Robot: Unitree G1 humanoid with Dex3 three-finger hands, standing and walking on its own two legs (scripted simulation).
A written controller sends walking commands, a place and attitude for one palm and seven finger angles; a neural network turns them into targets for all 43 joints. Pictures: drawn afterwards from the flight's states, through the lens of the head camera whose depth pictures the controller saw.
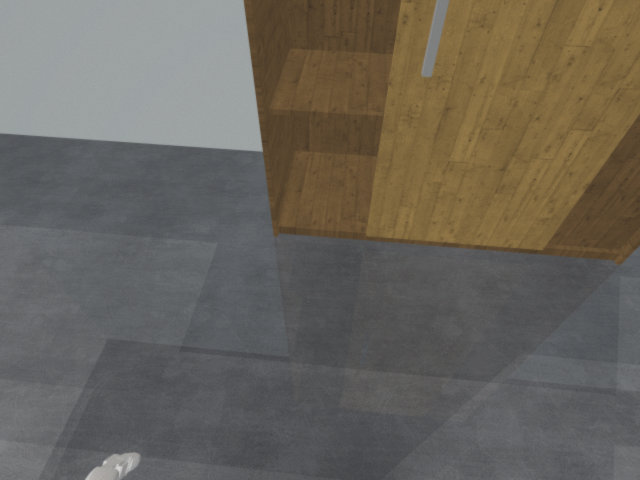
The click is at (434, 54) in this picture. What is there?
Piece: wardrobe's sliding door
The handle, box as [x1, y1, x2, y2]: [421, 0, 448, 76]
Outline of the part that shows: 448,0 436,1 421,72 422,76 431,76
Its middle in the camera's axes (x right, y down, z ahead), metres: +0.28 -0.54 +0.90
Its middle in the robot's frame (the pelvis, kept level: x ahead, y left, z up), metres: +1.07 -0.21 +0.15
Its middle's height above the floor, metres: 0.91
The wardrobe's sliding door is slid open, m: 0.37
